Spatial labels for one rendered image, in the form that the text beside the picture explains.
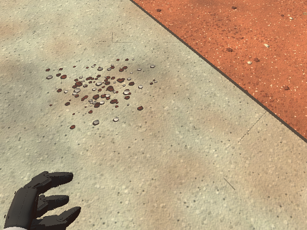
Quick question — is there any robot left hand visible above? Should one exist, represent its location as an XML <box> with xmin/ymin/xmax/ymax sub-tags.
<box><xmin>4</xmin><ymin>171</ymin><xmax>82</xmax><ymax>230</ymax></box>

